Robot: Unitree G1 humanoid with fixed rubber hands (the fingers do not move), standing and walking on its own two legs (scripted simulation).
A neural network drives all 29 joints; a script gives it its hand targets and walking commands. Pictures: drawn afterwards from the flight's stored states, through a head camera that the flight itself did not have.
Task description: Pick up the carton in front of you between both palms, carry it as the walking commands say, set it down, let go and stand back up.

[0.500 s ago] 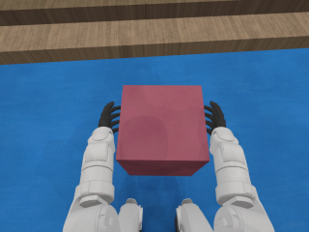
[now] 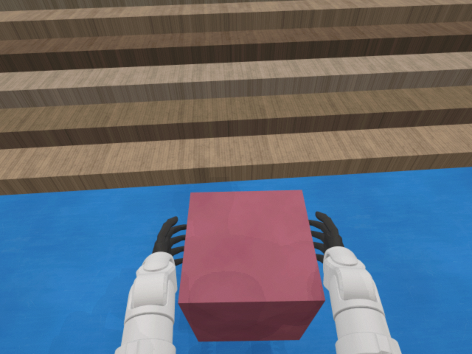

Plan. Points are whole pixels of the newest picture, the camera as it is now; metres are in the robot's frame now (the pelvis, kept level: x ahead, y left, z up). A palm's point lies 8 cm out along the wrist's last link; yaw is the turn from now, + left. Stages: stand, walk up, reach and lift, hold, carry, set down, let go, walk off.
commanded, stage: reach and lift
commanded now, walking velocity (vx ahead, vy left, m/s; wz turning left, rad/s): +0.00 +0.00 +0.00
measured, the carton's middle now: (247, 269) +0.31 +0.00 -0.05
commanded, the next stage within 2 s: hold in 1.00 s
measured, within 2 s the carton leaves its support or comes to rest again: neither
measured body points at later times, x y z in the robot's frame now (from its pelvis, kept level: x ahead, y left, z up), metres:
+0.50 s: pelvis -0.01 +0.00 +0.01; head -0.02 +0.01 +0.46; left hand +0.31 +0.15 +0.03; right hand +0.31 -0.15 +0.03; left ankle +0.02 +0.13 -0.74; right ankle +0.01 -0.13 -0.74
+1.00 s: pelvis +0.01 +0.00 +0.01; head -0.02 +0.00 +0.46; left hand +0.31 +0.15 +0.04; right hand +0.31 -0.15 +0.04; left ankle +0.02 +0.13 -0.74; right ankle +0.01 -0.13 -0.74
